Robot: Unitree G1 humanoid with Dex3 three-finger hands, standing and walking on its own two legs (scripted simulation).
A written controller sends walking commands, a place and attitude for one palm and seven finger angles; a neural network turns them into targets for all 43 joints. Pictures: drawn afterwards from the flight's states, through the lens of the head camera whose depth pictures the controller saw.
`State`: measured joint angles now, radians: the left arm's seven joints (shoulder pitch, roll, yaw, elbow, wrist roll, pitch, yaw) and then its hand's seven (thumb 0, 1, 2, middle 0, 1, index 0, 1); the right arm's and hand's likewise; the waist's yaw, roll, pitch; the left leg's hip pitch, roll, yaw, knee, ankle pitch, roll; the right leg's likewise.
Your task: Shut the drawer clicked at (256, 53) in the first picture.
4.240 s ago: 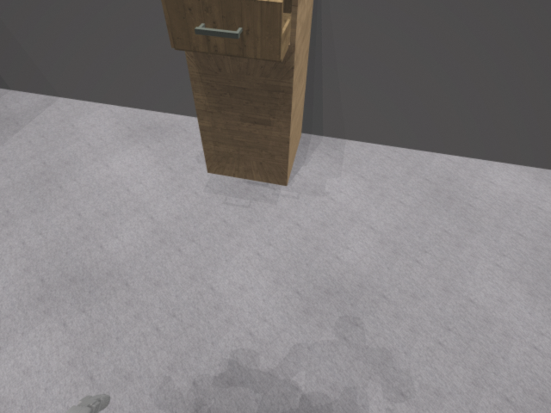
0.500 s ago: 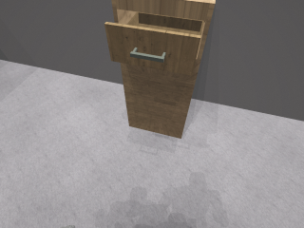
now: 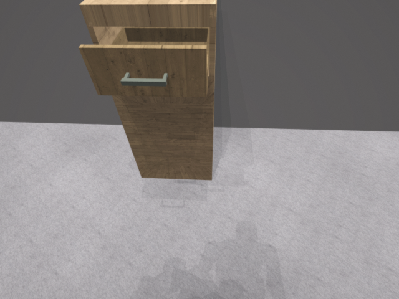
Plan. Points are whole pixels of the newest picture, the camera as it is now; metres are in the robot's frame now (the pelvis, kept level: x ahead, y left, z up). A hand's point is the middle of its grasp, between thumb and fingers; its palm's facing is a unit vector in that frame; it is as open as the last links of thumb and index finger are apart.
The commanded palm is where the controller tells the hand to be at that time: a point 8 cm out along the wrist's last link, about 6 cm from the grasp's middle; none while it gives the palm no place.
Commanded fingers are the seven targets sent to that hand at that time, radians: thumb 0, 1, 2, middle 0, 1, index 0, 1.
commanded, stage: take the last steps up to it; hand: left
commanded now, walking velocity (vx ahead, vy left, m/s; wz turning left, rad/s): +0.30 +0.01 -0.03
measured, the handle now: (145, 79) +0.73 +0.19 +0.05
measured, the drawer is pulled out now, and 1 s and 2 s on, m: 0.14 0.14 0.14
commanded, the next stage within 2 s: come to a stop and stand still in 0.70 s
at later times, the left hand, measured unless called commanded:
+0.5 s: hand out of the picture +0.08 +0.22 -0.18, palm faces +0.03 -0.99 -0.15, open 7.4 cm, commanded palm none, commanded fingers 0.00 0.90 0.90 -0.20 -0.30 -0.20 -0.30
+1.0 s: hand (137, 230) +0.32 +0.19 -0.16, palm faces +0.01 -0.97 -0.24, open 7.2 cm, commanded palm none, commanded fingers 0.00 0.90 0.90 -0.20 -0.30 -0.20 -0.30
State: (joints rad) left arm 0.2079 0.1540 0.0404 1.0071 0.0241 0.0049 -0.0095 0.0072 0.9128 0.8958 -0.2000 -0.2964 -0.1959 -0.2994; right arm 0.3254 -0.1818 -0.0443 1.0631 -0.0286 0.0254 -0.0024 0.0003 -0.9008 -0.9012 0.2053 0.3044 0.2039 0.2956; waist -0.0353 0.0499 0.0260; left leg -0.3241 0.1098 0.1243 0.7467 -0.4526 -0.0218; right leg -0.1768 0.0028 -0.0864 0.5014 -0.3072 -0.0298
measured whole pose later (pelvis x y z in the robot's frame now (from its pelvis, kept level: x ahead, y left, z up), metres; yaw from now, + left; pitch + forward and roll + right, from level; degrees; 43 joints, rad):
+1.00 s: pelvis +0.26 +0.00 +0.01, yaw -1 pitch +0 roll +0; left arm 0.19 0.15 0.04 1.04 0.02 -0.01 0.03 0.00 0.94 0.90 -0.20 -0.30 -0.20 -0.30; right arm 0.25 -0.16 -0.04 1.08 -0.01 0.03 -0.02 0.00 -0.91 -0.90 0.20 0.30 0.20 0.29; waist -0.01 0.03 0.06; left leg -0.36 0.05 0.06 0.76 -0.40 -0.03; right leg -0.23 -0.03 -0.14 0.46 -0.22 -0.05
